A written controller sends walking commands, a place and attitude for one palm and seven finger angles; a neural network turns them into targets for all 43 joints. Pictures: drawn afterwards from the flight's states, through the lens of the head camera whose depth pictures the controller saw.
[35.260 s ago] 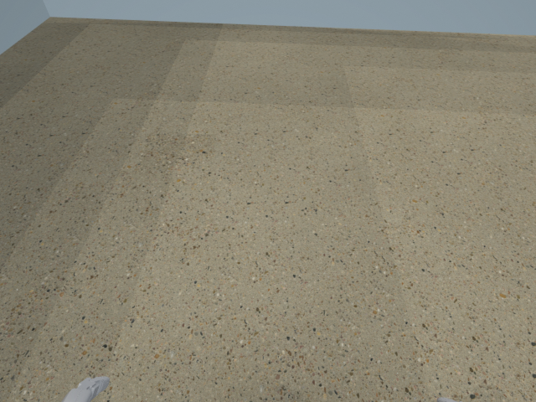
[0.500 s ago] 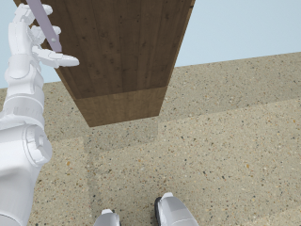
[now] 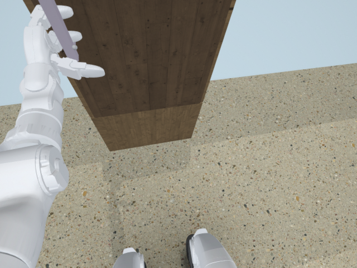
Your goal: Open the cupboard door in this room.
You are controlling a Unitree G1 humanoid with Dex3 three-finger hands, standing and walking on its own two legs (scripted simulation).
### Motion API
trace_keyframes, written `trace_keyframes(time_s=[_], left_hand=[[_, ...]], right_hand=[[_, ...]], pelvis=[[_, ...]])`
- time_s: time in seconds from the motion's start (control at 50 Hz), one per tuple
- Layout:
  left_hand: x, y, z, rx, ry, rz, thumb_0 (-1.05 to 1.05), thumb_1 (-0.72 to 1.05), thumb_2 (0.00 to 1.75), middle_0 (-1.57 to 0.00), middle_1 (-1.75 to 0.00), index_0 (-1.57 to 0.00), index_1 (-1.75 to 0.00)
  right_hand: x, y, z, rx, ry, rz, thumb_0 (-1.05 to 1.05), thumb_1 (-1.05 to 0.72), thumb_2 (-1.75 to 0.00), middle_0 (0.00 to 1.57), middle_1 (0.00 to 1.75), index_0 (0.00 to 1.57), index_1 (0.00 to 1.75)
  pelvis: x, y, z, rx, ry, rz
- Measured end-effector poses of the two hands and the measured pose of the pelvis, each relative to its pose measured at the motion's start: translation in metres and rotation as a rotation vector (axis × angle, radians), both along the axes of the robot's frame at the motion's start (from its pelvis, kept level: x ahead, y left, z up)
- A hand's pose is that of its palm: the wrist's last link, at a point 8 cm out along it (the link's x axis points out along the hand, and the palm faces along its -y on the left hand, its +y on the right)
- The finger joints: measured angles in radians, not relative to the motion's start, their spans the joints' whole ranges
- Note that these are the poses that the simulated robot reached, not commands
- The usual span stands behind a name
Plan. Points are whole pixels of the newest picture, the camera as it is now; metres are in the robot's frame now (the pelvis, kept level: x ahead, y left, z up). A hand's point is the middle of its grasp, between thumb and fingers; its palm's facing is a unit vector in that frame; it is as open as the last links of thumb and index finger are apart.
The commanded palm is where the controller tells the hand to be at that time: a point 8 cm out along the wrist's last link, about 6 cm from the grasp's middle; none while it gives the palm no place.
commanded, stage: close the thumb around the handle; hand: left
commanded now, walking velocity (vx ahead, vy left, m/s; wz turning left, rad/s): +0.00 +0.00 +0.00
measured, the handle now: (61, 25) +0.62 +0.17 +0.11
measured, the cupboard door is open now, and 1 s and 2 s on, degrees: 0 1 42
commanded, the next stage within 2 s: pull the door open along its arc in 0.80 s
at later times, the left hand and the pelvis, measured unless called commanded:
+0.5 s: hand (75, 46) +0.56 +0.14 +0.11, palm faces +0.07 -1.00 -0.03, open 9.7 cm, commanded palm +0.54 +0.18 +0.10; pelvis +0.01 -0.01 +0.00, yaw +0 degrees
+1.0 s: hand (75, 48) +0.56 +0.14 +0.11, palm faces +0.06 -1.00 -0.03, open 5.7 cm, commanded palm +0.52 +0.19 +0.10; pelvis +0.01 +0.00 +0.00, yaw +0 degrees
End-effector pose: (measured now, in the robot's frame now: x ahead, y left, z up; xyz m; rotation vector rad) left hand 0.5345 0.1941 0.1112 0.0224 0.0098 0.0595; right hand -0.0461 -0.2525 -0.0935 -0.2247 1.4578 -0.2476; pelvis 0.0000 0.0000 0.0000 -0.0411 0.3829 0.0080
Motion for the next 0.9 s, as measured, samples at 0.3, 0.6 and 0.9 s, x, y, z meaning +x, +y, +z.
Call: trace_keyframes(time_s=[0.3,0.6,0.9], left_hand=[[0.002,-0.001,-0.002,0.009,-0.003,0.009,-0.01,-0.33,0.38,-0.32,-1.22,-0.28,-1.22],[0.006,0.000,-0.004,0.005,0.002,0.007,0.00,0.42,0.70,-0.37,-1.30,-0.34,-1.30],[0.001,-0.001,-0.003,0.005,0.002,0.011,0.01,0.75,0.81,-0.37,-1.35,-0.34,-1.35]], right_hand=[[0.014,-0.005,-0.002,0.007,-0.005,0.012,0.00,-0.91,-0.89,0.21,0.30,0.20,0.30],[0.017,-0.007,0.000,0.003,-0.010,0.001,0.00,-0.91,-0.89,0.21,0.30,0.20,0.30],[0.019,-0.005,0.000,0.011,-0.017,-0.004,0.00,-0.91,-0.89,0.21,0.30,0.20,0.30]], pelvis=[[0.006,-0.004,0.001,0.000,0.004,0.005],[0.009,-0.005,0.002,0.001,0.008,-0.001],[0.012,-0.004,0.004,0.000,-0.002,-0.003]])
